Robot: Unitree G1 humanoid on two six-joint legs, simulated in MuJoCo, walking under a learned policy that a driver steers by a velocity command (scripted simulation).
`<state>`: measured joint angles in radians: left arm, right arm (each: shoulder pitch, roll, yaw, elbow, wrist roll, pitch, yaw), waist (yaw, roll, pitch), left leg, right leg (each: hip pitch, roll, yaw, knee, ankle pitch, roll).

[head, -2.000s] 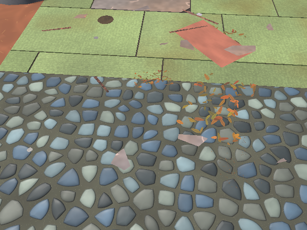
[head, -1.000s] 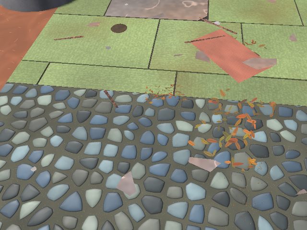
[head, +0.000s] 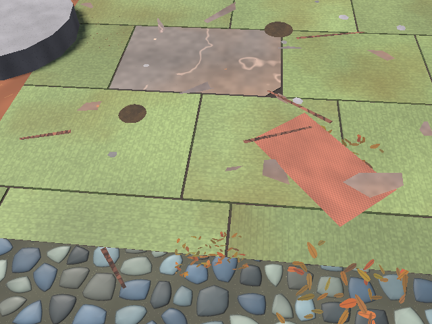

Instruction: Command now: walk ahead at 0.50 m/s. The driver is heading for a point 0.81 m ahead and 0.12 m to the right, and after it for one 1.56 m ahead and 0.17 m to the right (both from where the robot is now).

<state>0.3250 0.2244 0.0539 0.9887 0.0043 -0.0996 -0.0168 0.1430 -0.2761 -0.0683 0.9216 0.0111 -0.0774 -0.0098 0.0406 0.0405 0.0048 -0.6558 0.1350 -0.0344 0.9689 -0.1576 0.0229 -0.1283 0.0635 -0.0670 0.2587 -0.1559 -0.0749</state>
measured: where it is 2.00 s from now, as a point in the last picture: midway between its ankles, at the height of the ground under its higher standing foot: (254, 239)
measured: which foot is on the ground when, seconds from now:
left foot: up 0.00-0.26, down 0.28-0.86, up 0.88-1.00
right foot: down 0.00-0.30, up 0.32-0.82, down 0.84-1.00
